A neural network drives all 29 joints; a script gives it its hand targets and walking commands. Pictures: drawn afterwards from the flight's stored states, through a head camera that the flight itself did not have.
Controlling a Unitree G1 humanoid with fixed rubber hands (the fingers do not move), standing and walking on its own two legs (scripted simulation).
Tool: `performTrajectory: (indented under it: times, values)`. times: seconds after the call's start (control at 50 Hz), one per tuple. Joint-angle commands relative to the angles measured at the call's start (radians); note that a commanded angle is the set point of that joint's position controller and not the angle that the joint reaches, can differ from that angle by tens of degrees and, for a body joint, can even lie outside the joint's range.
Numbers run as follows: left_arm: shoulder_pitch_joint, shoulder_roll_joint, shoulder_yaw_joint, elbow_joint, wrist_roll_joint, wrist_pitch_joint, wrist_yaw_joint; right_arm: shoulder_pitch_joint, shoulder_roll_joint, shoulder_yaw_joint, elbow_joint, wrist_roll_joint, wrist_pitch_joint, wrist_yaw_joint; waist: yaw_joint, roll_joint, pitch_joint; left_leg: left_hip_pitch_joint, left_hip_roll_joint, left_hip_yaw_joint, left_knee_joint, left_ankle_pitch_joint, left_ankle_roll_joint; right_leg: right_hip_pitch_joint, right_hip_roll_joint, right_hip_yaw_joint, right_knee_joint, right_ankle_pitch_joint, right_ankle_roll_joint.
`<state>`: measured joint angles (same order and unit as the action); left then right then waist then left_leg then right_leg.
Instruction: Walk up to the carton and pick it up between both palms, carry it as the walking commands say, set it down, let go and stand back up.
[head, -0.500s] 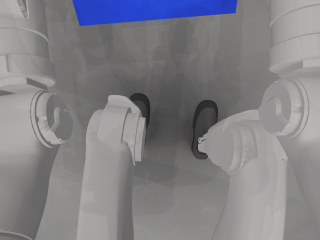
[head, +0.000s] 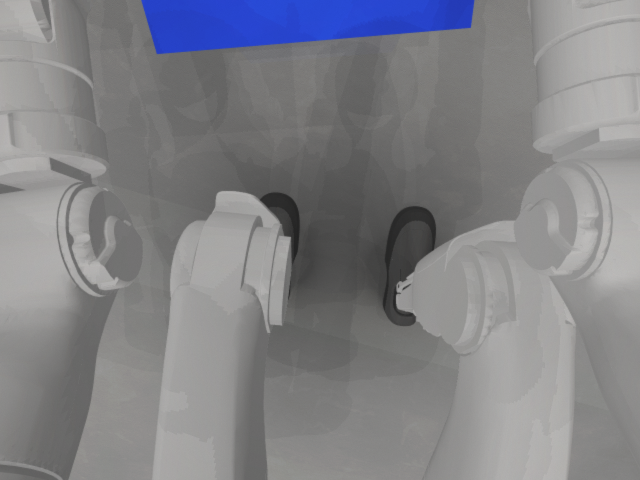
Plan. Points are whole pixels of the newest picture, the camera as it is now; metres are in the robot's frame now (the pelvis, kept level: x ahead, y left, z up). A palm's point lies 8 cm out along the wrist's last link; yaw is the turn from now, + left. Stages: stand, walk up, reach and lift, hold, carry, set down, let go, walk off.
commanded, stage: set down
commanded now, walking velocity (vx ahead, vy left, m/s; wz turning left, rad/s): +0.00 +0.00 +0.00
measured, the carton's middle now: out of the picture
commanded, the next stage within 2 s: none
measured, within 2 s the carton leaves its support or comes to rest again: rests again in 0.96 s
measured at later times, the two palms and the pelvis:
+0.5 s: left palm out of the picture +0.54 +0.27 -0.19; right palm out of the picture +0.60 -0.09 -0.20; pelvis +0.01 +0.00 -0.01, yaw +0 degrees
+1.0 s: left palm out of the picture +0.55 +0.27 -0.20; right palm out of the picture +0.61 -0.09 -0.21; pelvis +0.02 +0.00 -0.01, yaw +0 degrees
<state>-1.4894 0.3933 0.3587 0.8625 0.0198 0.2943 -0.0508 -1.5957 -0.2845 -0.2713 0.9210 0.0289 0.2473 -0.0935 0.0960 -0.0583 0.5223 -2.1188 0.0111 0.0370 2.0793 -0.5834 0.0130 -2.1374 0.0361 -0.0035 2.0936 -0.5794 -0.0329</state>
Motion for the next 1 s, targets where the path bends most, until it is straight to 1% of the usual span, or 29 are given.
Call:
performTrajectory:
  times: [0.0, 0.14, 0.42, 0.56, 0.64, 0.98]
  values:
    - [-0.441, -0.725, -0.275, -0.028, -0.087, -0.026, -0.264, -0.380, 0.740, 0.340, 0.043, 0.069, 0.007, 0.250, 0.141, -0.039, -0.998, 0.351, -0.073, -0.006, -0.073, 0.302, 0.022, 0.509, 0.090, 0.039, -0.052, 0.222, -0.010]
    - [-0.396, -0.729, -0.264, -0.006, -0.071, -0.025, -0.276, -0.333, 0.746, 0.328, 0.070, 0.057, 0.009, 0.254, 0.138, -0.049, -0.940, 0.321, -0.071, -0.010, -0.067, 0.297, 0.022, 0.502, 0.091, 0.043, -0.046, 0.228, -0.010]
    - [-0.313, -0.743, -0.246, 0.038, -0.037, -0.013, -0.293, -0.258, 0.737, 0.301, 0.117, 0.031, 0.016, 0.263, 0.124, -0.046, -0.829, 0.288, -0.070, -0.021, -0.058, 0.279, 0.022, 0.453, 0.089, 0.045, -0.034, 0.216, -0.010]
    - [-0.284, -0.741, -0.230, 0.055, -0.019, -0.011, -0.301, -0.226, 0.744, 0.294, 0.143, 0.022, 0.020, 0.266, 0.129, -0.050, -0.789, 0.267, -0.068, -0.021, -0.049, 0.275, 0.021, 0.444, 0.088, 0.050, -0.030, 0.221, -0.010]
    - [-0.261, -0.746, -0.222, 0.075, -0.009, -0.008, -0.306, -0.210, 0.738, 0.282, 0.158, 0.011, 0.022, 0.268, 0.125, -0.053, -0.758, 0.258, -0.066, -0.022, -0.050, 0.268, 0.021, 0.435, 0.087, 0.049, -0.028, 0.216, -0.009]
    - [-0.207, -0.699, -0.171, 0.090, 0.034, -0.016, -0.302, -0.175, 0.707, 0.265, 0.150, -0.004, 0.011, 0.260, 0.133, -0.052, -0.753, 0.281, -0.059, -0.025, -0.032, 0.300, 0.020, 0.436, 0.083, 0.048, -0.012, 0.248, 0.000]
